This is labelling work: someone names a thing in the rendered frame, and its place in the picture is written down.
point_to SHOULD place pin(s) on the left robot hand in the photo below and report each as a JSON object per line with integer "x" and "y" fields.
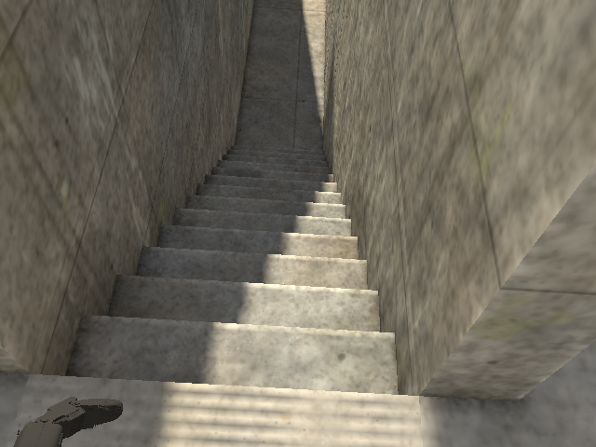
{"x": 65, "y": 418}

